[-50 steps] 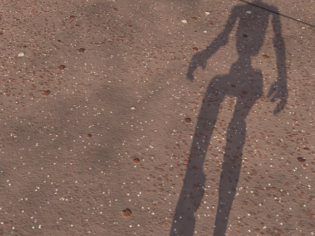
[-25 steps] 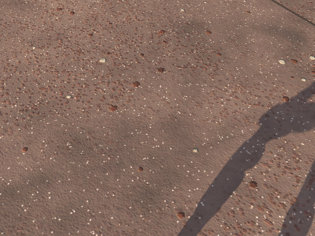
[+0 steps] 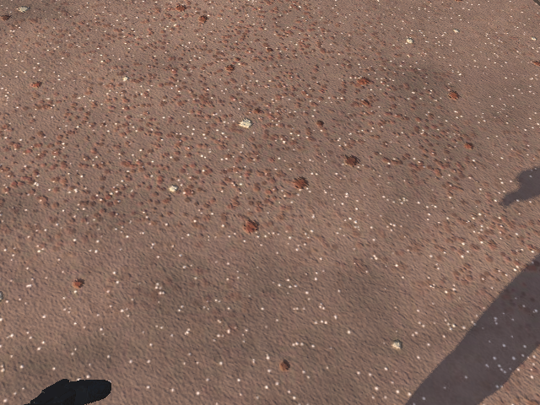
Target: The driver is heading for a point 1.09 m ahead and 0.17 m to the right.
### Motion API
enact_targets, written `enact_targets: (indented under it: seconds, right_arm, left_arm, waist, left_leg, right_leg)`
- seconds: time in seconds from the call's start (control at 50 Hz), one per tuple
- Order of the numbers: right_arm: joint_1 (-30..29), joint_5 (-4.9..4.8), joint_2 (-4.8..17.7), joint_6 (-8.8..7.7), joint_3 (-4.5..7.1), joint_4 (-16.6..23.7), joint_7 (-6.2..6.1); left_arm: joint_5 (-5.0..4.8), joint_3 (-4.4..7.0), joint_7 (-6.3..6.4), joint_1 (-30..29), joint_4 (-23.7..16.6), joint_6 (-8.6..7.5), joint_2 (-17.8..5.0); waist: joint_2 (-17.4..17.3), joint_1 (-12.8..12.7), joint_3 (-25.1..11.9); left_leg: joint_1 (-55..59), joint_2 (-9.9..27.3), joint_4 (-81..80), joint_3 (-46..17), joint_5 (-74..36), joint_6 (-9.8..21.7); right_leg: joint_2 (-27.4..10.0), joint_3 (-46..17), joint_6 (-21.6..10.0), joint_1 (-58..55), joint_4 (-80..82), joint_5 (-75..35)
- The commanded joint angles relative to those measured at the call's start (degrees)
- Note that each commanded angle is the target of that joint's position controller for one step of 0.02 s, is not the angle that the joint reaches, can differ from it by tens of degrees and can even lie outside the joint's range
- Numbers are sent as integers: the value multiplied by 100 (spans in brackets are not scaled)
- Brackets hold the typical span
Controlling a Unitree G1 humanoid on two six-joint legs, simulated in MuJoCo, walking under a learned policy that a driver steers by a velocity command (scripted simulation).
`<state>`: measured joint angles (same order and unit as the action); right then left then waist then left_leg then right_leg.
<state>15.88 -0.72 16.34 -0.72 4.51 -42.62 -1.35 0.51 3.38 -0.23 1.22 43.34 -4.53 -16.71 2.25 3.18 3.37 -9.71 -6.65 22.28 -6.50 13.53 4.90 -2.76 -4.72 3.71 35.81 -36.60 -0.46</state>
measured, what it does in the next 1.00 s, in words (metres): walks ahead: right foot, then left foot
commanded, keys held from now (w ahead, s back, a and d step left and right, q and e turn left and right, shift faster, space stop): no key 1.00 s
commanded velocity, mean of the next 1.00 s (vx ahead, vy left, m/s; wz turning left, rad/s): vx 0.05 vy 0.00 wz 0.09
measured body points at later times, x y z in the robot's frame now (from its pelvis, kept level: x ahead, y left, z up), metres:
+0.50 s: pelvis +0.12 -0.02 -0.01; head +0.13 -0.01 +0.44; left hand +0.23 +0.24 -0.14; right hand +0.21 -0.28 -0.13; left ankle +0.09 +0.12 -0.74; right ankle +0.19 -0.13 -0.74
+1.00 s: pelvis +0.15 +0.00 -0.01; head +0.16 +0.01 +0.44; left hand +0.23 +0.27 -0.15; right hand +0.21 -0.25 -0.15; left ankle +0.09 +0.12 -0.74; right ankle +0.19 -0.13 -0.74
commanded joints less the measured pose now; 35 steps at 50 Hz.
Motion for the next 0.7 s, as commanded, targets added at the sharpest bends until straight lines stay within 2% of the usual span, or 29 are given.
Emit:
enact_targets:
  seconds: [0.02,0.06,0.08,0.1,0.12,0.14,0.16,0.18,0.2,0.22,0.24,0.26,0.3,0.34,0.36,0.38,0.4,0.42,0.44,0.46,0.54,0.7]
  right_arm:
    - [91,25,769,-9,180,252,-74]
    - [10,56,701,-11,147,232,-84]
    - [-112,44,636,-14,116,236,-85]
    - [-85,76,525,-37,73,262,-76]
    - [326,176,348,-88,10,313,-58]
    - [933,76,316,-75,-37,177,-54]
    - [875,66,740,1,35,109,-36]
    - [481,10,877,126,96,142,-55]
    - [226,2,828,258,100,132,-89]
    - [116,27,762,368,101,131,-106]
    - [119,23,625,431,71,109,-106]
    - [140,30,465,437,21,50,-105]
    - [155,68,302,368,-31,-83,-94]
    - [300,82,304,318,-15,-261,-64]
    - [281,115,312,311,-12,-306,-46]
    - [123,196,407,302,-15,-240,-44]
    - [-51,235,612,294,-1,-122,-66]
    - [-129,188,757,268,46,-270,-54]
    - [-280,183,474,198,-21,-227,-33]
    - [-308,214,359,132,-61,-275,-34]
    - [-104,140,411,-45,-58,-448,-43]
    - [18,103,351,-33,-102,-747,-50]
  left_arm:
    - [6,90,-76,-110,-334,-67,-455]
    - [57,149,-96,65,-294,-132,-629]
    - [92,161,-94,305,-219,-179,-638]
    - [175,183,-70,506,-189,-234,-769]
    - [302,207,-41,675,-237,-245,-1049]
    - [297,161,-38,952,-130,-149,-817]
    - [77,46,-80,1031,-84,-79,-436]
    - [-10,13,-94,809,-101,-13,-391]
    - [4,-24,-99,571,-123,59,-350]
    - [22,-54,-100,285,-148,118,-320]
    - [58,-43,-96,80,-145,181,-385]
    - [87,-15,-83,-36,-131,236,-444]
    - [80,10,-35,80,-44,293,-490]
    - [-2,4,9,131,32,319,-504]
    - [-31,-22,22,200,78,324,-448]
    - [-21,-70,15,327,146,308,-331]
    - [38,-94,-6,367,175,286,-293]
    - [53,-75,-16,385,142,283,-241]
    - [92,-82,-4,238,176,278,-284]
    - [62,-77,5,268,216,275,-251]
    - [11,-67,52,483,474,290,-246]
    - [-37,-35,100,466,872,392,-303]
  waist:
    - [-807,-22,-733]
    - [-860,-130,-730]
    - [-841,-302,-761]
    - [-621,-387,-959]
    - [142,-206,-1522]
    - [1194,-203,-2127]
    - [795,-271,-2150]
    - [450,-309,-1693]
    - [237,-285,-1344]
    - [232,-211,-996]
    - [433,-104,-777]
    - [613,-91,-658]
    - [721,-180,-797]
    - [584,-98,-957]
    - [521,-87,-938]
    - [345,-136,-858]
    - [31,-255,-689]
    - [-722,-498,-447]
    - [-692,-404,-334]
    - [-706,-437,-320]
    - [-484,-392,-391]
    - [-269,-337,-443]
  left_leg:
    - [50,1333,15,-739,-2889,532]
    - [370,1473,451,-1022,-2947,486]
    - [403,1367,784,-1019,-2957,389]
    - [257,1024,1292,-900,-2775,171]
    - [-466,538,2270,-689,-1211,-98]
    - [-1396,49,3547,-404,2146,-484]
    - [-1625,246,4054,-550,2809,-652]
    - [-1854,409,4371,-509,2534,-789]
    - [-1900,540,4331,-362,2282,-880]
    - [-1789,696,3992,-269,2069,-925]
    - [-1459,804,3371,-111,1891,-939]
    - [-1078,771,2780,122,1739,-944]
    - [-540,736,1904,327,1219,-888]
    - [26,685,932,486,139,-740]
    - [271,659,550,527,-180,-634]
    - [423,871,376,282,-423,-498]
    - [315,1280,169,-149,-298,-296]
    - [-609,1197,159,-168,896,-106]
    - [-984,1104,-33,-128,1307,-146]
    - [-1083,1101,-104,-113,1218,-253]
    - [-702,1005,170,22,-63,-419]
    - [-448,920,271,145,-855,-391]
  right_leg:
    - [265,196,-91,-972,478,-369]
    - [235,154,-297,-1056,741,-52]
    - [239,228,-439,-1384,1117,-327]
    - [-16,80,-630,-2092,1365,-1777]
    - [-890,-716,-1133,-3411,907,-4021]
    - [-1891,-1962,-2162,-4414,914,-4663]
    - [-2004,-2462,-2267,-4193,1145,-3277]
    - [-1788,-2282,-2074,-3794,1321,-1861]
    - [-1549,-2005,-1867,-3306,1545,-769]
    - [-1372,-1753,-1704,-2746,1782,108]
    - [-1105,-1433,-1516,-2259,2000,754]
    - [-851,-1096,-1401,-1912,2115,966]
    - [-698,-789,-1397,-1891,2086,932]
    - [-677,-662,-1345,-1876,1963,1306]
    - [-610,-606,-1204,-1748,1958,1748]
    - [-509,-538,-930,-1540,1948,2298]
    - [-330,-351,-685,-1374,1731,2615]
    - [73,157,-474,-1824,1594,2343]
    - [99,198,-387,-2230,1312,1905]
    - [95,213,-430,-2390,1197,1601]
    - [63,205,-567,-2416,1014,638]
    - [61,217,-518,-2637,885,-86]
Velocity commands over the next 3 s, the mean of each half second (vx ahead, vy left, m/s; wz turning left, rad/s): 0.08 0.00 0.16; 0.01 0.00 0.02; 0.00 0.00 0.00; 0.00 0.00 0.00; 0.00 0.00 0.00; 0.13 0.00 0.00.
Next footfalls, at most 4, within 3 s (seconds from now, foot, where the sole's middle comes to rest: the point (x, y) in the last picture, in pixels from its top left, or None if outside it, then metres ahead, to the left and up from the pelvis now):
0.10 right None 0.23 -0.13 -0.78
0.38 left None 0.13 0.12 -0.78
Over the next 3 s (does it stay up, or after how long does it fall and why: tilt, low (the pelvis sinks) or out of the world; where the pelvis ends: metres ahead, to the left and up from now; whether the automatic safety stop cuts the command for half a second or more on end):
stays up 0.21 -0.03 -0.02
